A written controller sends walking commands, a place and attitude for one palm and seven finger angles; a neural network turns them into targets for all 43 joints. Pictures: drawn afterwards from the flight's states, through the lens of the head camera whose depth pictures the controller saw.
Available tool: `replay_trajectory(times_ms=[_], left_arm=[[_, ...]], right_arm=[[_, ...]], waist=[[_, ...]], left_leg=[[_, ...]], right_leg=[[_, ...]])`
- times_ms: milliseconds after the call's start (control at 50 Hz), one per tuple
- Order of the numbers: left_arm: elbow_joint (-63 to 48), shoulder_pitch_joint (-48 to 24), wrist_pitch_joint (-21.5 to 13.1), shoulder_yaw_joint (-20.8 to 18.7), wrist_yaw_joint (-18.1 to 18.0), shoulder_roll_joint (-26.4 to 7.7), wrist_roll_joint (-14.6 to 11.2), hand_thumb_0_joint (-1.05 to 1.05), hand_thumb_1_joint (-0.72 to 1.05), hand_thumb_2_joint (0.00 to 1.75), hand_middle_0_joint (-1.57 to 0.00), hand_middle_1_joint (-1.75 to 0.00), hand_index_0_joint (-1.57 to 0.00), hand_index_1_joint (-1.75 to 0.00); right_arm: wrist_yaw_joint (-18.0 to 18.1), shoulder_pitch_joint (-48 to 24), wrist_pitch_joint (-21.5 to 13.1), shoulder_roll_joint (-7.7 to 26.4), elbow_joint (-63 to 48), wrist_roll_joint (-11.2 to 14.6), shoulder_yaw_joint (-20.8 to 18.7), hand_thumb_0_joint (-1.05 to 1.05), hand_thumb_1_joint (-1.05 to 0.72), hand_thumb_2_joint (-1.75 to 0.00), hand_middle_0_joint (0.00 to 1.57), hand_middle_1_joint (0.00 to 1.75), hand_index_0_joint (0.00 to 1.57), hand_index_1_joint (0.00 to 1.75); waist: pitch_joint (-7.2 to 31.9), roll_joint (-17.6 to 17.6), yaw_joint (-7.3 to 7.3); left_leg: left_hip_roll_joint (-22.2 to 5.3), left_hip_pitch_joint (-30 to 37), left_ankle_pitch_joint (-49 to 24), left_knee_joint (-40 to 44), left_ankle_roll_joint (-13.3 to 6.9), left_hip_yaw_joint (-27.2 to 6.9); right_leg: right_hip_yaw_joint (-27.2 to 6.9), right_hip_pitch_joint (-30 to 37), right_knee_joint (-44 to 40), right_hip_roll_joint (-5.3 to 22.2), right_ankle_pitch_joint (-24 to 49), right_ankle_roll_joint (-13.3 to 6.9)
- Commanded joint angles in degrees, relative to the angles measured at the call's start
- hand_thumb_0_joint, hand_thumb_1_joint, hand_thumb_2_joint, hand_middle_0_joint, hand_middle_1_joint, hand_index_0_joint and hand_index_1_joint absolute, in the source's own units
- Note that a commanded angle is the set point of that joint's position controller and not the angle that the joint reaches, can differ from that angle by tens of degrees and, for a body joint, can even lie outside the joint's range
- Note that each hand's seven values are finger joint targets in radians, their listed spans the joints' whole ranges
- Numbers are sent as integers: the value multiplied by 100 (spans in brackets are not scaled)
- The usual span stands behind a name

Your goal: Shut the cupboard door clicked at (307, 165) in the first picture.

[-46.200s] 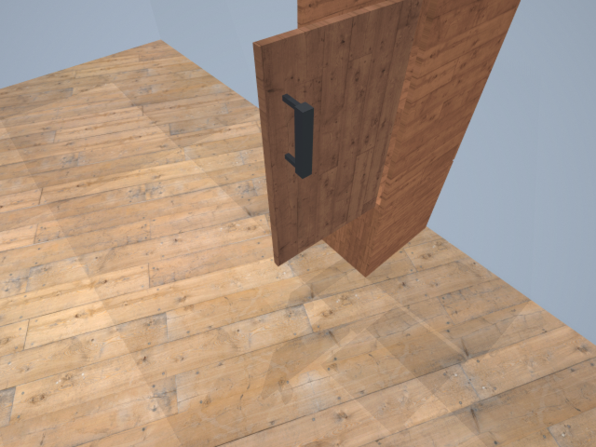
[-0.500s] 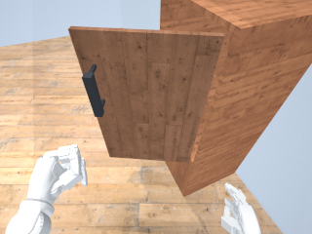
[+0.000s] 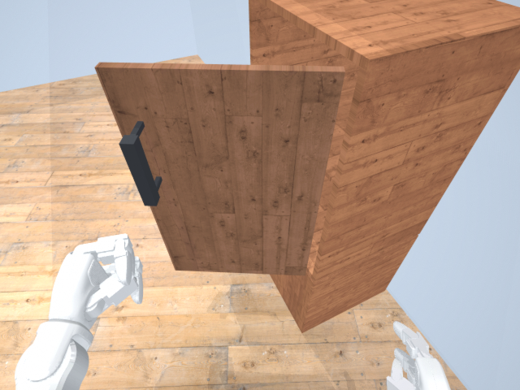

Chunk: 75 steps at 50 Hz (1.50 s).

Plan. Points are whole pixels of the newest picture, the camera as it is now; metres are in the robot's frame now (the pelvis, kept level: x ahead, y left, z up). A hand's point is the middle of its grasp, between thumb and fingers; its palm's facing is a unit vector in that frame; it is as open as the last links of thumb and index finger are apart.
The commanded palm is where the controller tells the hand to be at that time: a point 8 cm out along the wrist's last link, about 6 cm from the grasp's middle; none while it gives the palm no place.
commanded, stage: raise the hand and make a fist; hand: left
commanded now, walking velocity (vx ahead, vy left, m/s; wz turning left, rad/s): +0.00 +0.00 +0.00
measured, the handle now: (145, 164) +0.45 +0.25 +0.11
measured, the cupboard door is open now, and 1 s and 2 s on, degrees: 62 62 61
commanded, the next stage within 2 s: bring the fist close to the handle in 0.06 s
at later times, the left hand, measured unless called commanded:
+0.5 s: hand (138, 254) +0.27 +0.19 +0.11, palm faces +0.04 -1.00 -0.04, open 3.1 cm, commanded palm +0.24 +0.25 +0.11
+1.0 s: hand (141, 216) +0.33 +0.21 +0.12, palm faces +0.04 -1.00 -0.02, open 3.1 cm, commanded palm +0.30 +0.26 +0.11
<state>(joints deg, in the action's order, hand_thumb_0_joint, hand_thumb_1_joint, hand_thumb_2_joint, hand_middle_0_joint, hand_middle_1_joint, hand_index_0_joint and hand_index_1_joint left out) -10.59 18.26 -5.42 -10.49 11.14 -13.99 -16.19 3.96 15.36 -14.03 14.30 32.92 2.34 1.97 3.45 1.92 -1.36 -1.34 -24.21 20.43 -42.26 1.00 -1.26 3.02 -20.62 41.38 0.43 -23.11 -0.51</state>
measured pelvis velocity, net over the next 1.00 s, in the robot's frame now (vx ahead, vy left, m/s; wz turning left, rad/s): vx -0.01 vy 0.01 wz -0.01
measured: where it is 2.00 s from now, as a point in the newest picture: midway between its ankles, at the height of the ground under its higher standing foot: outside the picture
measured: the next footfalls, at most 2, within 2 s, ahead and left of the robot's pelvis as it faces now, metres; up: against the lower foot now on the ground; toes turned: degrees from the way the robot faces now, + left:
none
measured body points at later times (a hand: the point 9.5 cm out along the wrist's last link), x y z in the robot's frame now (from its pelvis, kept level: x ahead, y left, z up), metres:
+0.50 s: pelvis +0.00 -0.01 +0.00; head +0.00 -0.02 +0.45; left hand +0.26 +0.25 +0.12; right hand +0.18 -0.24 -0.08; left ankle +0.02 +0.13 -0.71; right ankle -0.02 -0.11 -0.71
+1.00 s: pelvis -0.01 +0.01 +0.00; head +0.01 +0.00 +0.45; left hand +0.32 +0.26 +0.12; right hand +0.15 -0.23 -0.08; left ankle +0.02 +0.13 -0.71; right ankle -0.02 -0.11 -0.71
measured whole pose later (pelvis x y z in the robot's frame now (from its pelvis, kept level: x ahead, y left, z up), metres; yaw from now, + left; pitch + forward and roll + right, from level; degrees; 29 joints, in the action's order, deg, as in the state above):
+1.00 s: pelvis -0.01 +0.01 +0.00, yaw -1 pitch +3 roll +0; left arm 16.8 -9.7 -5.9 -14.3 12.6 -17.0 -14.8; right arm 4.8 14.1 -10.1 13.8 36.3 2.6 2.3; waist 2.7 1.6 -0.3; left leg -1.1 -24.6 18.8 -40.1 0.5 -0.2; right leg 1.9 -21.6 39.8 0.7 -21.4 -0.1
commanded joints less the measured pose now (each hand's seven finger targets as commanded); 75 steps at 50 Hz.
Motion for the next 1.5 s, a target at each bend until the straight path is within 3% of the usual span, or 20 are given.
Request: replay_trajectory(times_ms=[0, 140, 280, 360, 400, 500, 560, 600, 680, 840, 960, 1000, 1140, 1180, 1240, 1280, 1340, 1380, 1420, 1480], left_arm=[[-1212, -734, -454, -446, -4, -786, -61, 0, 90, 90, -130, -150, -130, -150], [-1104, -782, -442, -514, 68, -793, -149, 0, 90, 90, -130, -150, -130, -150], [-556, -1776, -488, -569, 89, -976, -99, 0, 90, 90, -130, -150, -130, -150], [-357, -1789, -451, -667, 194, -984, -144, 0, 90, 90, -130, -150, -130, -150], [-91, -1934, -391, -808, 220, -1123, -154, 0, 90, 90, -130, -150, -130, -150], [106, -2360, -377, -844, 270, -1135, -175, 0, 90, 90, -130, -150, -130, -150], [32, -2562, -428, -644, 274, -965, -168, 0, 90, 90, -130, -150, -130, -150], [216, -2671, -424, -615, 243, -982, -129, 0, 90, 90, -130, -150, -130, -150], [452, -2853, -392, -821, 155, -1250, -49, 0, 90, 90, -130, -150, -130, -150], [1156, -4229, -425, -810, 56, -1391, 69, 0, 90, 90, -130, -150, -130, -150], [1723, -4424, -399, -788, 172, -1355, 66, 0, 90, 90, -130, -150, -130, -150], [1941, -4590, -413, -890, 174, -1473, 74, 0, 90, 90, -130, -150, -130, -150], [2281, -5381, -569, -946, 159, -1638, 125, 0, 90, 90, -130, -150, -130, -150], [2355, -5163, -624, -1031, 176, -1732, 148, 0, 90, 90, -130, -150, -130, -150], [2319, -5205, -636, -837, 220, -1525, 135, 0, 90, 90, -130, -150, -130, -150], [2510, -5181, -613, -951, 188, -1673, 150, 0, 90, 90, -130, -150, -130, -150], [2361, -5441, -637, -772, 148, -1454, 155, 0, 90, 90, -130, -150, -130, -150], [2365, -5409, -683, -995, 87, -1751, 185, 0, 90, 90, -130, -150, -130, -150], [2105, -5262, -757, -777, 82, -1441, 197, 0, 90, 90, -130, -150, -130, -150], [2218, -4873, -745, -1001, 50, -1658, 177, 0, 90, 90, -130, -150, -130, -150]], right_arm=[[42, -578, -391, 589, -915, 10, -211, 0, -90, -90, 20, 30, 20, 30], [66, -604, -381, 583, -907, 13, -210, 0, -90, -90, 20, 30, 20, 30], [134, -584, -345, 638, -720, 13, -204, 0, -90, -90, 20, 30, 20, 30], [126, -611, -330, 620, -745, 19, -219, 0, -90, -90, 20, 30, 20, 30], [121, -609, -271, 629, -715, 24, -212, 0, -90, -90, 20, 30, 20, 30], [120, -642, -188, 632, -741, 41, -231, 0, -90, -90, 20, 30, 20, 30], [120, -606, -205, 632, -748, 44, -243, 0, -90, -90, 20, 30, 20, 30], [121, -565, -185, 665, -703, 41, -257, 0, -90, -90, 20, 30, 20, 30], [129, -540, -112, 713, -650, 29, -271, 0, -90, -90, 20, 30, 20, 30], [180, -582, 3, 716, -489, 35, -232, 0, -90, -90, 20, 30, 20, 30], [138, -506, 83, 737, -488, 50, -253, 0, -90, -90, 20, 30, 20, 30], [137, -455, 155, 771, -457, 42, -268, 0, -90, -90, 20, 30, 20, 30], [133, -340, 271, 796, -393, 38, -296, 0, -90, -90, 20, 30, 20, 30], [124, -301, 306, 823, -418, 26, -323, 0, -90, -90, 20, 30, 20, 30], [106, -316, 327, 794, -454, 57, -330, 0, -90, -90, 20, 30, 20, 30], [116, -265, 367, 835, -428, 47, -337, 0, -90, -90, 20, 30, 20, 30], [101, -304, 385, 790, -459, 57, -324, 0, -90, -90, 20, 30, 20, 30], [114, -247, 414, 835, -427, 33, -346, 0, -90, -90, 20, 30, 20, 30], [76, -313, 398, 762, -501, 37, -345, 0, -90, -90, 20, 30, 20, 30], [63, -244, 432, 808, -469, 14, -347, 0, -90, -90, 20, 30, 20, 30]], waist=[[622, 0, 10], [625, -121, 0], [512, -294, 124], [925, -102, -23], [846, -290, -3], [867, -48, -25], [982, 78, 21], [916, -180, 73], [903, -201, 48], [985, 93, 141], [1173, 132, 100], [1130, -216, 150], [1248, 12, 236], [1371, -104, 171], [1417, 208, 187], [1287, -157, 217], [1337, 148, 233], [1458, -92, 217], [1607, 279, 163], [1568, -97, 143]], left_leg=[[200, 487, -980, 556, -234, 105], [222, 447, -977, 497, -235, 137], [206, 445, -911, 481, -257, 104], [230, 615, -1222, 530, -242, 137], [226, 492, -1263, 523, -244, 153], [222, 610, -1374, 593, -235, 172], [222, 792, -1449, 612, -231, 161], [200, 706, -1349, 623, -242, 144], [186, 686, -1310, 656, -243, 133], [166, 776, -974, 782, -205, 58], [168, 809, -1274, 751, -194, 82], [161, 677, -1256, 745, -219, 96], [151, 757, -1238, 705, -206, 85], [150, 734, -1321, 674, -226, 94], [154, 815, -1355, 699, -204, 101], [142, 702, -1271, 688, -235, 93], [156, 808, -1307, 720, -214, 80], [134, 799, -1393, 690, -236, 86], [148, 941, -1541, 703, -210, 112], [128, 854, -1717, 670, -228, 115]], right_leg=[[-85, 24, -772, -52, 1275, 57], [-198, 50, -839, -9, 1336, 107], [-246, -68, -880, -19, 1187, 112], [-196, 198, -751, -2, 1727, 83], [-249, 266, -779, 29, 1853, 118], [-183, 251, -741, -6, 1945, 71], [-97, 167, -696, -55, 2010, 51], [-102, 114, -725, -57, 1877, 71], [-96, 124, -744, -66, 1753, 48], [-79, -41, -793, -77, 1263, -15], [-58, 57, -737, -82, 1671, -38], [-81, 94, -762, -71, 1685, -9], [-92, -43, -721, -100, 1662, -28], [-116, 87, -713, -101, 1725, -32], [-88, 30, -683, -103, 1780, -47], [-95, 26, -734, -110, 1701, -21], [-74, -39, -698, -114, 1724, -43], [-100, 84, -703, -119, 1806, -31], [-79, 124, -640, -114, 1942, -54], [-68, 260, -638, -133, 2174, -38]])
